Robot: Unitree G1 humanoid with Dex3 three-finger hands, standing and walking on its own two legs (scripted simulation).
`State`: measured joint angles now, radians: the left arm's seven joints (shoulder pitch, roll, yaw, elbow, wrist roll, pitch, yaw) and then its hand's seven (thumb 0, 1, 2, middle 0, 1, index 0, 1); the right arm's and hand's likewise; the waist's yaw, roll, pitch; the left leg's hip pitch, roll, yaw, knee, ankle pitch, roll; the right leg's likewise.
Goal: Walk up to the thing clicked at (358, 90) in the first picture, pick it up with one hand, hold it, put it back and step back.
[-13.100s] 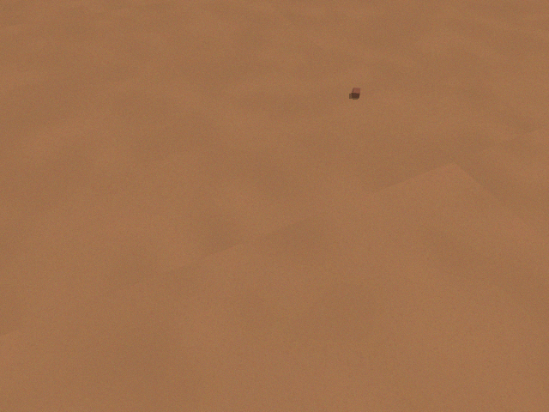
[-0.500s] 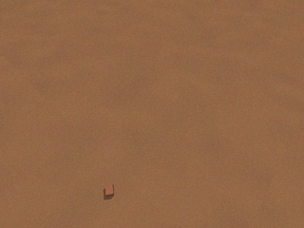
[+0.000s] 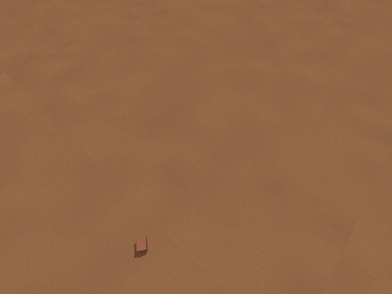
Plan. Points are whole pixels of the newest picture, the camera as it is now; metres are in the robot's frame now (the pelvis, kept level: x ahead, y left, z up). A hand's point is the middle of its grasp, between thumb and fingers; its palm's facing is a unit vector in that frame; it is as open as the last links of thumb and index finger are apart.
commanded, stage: rise first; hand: left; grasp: from above
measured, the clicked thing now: (141, 244) +0.43 +0.27 -0.76
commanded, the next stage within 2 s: none
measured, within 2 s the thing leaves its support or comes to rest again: neither
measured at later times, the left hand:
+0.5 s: hand out of the picture +0.13 +0.26 -0.21, palm faces -0.09 -0.91 -0.41, open 13.0 cm
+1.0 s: hand out of the picture +0.12 +0.27 -0.25, palm faces -0.19 -0.85 -0.50, open 14.1 cm
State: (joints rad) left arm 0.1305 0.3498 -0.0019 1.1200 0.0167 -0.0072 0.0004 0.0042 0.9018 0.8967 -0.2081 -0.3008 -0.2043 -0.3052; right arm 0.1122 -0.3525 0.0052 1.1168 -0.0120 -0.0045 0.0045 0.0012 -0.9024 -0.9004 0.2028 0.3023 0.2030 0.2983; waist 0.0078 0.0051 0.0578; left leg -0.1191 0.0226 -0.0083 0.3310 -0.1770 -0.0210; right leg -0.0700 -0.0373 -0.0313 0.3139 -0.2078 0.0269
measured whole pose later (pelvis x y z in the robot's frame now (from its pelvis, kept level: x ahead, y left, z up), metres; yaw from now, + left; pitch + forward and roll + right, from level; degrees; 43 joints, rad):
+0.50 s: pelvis -0.02 +0.01 -0.05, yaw -1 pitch +12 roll -1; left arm 0.05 0.31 0.15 0.85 0.18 0.15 0.01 0.00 -0.32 0.93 -0.17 -0.93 -0.17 -0.93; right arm 0.24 -0.25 -0.04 0.66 0.02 -0.07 -0.01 0.01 -0.92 -0.90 0.20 0.30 0.20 0.30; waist -0.02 0.00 -0.05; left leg -0.69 0.04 0.00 0.87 -0.40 -0.01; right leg -0.64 -0.03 0.00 0.85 -0.42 0.03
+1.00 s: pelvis -0.02 +0.01 -0.12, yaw -1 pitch +21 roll -2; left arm 0.24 0.33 0.14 0.44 0.27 0.22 0.02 0.00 -0.51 1.00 -0.05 -1.06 -0.04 -1.07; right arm 0.17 -0.23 -0.02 0.54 -0.01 -0.15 -0.03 0.01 -0.82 -0.88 0.20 0.30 0.20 0.30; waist -0.02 0.01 -0.12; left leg -1.05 0.04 -0.03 1.24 -0.55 -0.01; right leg -0.99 -0.02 -0.02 1.21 -0.57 0.03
